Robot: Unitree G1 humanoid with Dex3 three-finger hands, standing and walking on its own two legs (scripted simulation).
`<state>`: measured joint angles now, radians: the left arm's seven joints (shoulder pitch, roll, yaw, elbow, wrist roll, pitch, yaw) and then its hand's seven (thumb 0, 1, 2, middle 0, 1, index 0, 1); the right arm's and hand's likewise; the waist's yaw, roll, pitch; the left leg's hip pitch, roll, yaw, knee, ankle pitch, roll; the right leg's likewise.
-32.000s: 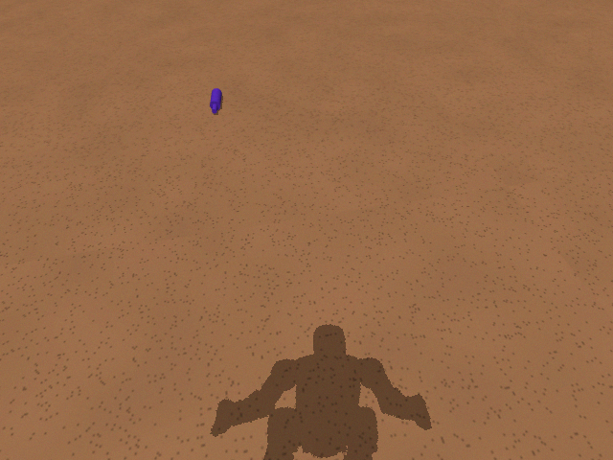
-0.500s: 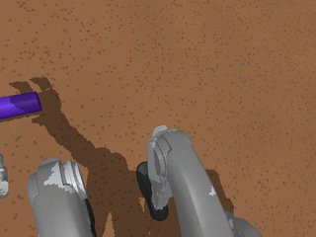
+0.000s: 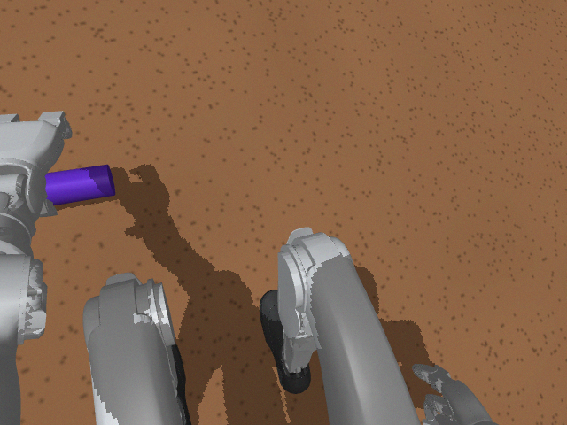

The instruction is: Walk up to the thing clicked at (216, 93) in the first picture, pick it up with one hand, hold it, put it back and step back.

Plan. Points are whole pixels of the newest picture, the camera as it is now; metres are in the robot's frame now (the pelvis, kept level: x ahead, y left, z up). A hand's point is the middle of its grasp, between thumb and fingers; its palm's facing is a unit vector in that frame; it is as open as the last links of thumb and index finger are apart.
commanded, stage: home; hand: left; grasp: from above
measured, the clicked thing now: (53, 188) +0.53 +0.27 -0.33
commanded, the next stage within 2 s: none
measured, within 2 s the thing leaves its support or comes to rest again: neither
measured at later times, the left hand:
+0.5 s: hand (0, 176) +0.47 +0.25 -0.08, palm faces -0.35 -0.48 -0.80, open 8.6 cm
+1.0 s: hand out of the picture +0.30 +0.20 +0.13, palm faces +0.03 -0.95 -0.32, open 7.4 cm
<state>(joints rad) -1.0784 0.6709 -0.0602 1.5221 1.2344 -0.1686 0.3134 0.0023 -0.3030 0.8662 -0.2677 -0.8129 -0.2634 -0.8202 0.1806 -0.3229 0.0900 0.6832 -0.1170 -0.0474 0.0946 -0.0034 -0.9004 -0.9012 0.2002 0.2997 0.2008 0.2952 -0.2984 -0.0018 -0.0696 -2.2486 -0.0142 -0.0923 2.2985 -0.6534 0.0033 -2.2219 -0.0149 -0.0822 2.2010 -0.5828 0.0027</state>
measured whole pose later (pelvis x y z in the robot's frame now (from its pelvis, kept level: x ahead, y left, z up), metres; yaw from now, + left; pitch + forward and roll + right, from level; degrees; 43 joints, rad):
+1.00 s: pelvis +0.04 +0.00 +0.24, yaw +4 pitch +25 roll -3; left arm -0.04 0.28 0.02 0.35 0.05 0.27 0.10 0.01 0.90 0.91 -0.21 -0.31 -0.21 -0.30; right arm 0.10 -0.22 0.03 0.55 0.04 -0.08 -0.07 0.00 -0.91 -0.90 0.20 0.30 0.20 0.30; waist -0.07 0.02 -0.19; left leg -1.38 0.00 -0.07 1.55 -0.60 -0.01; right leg -1.37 -0.01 -0.07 1.48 -0.55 0.00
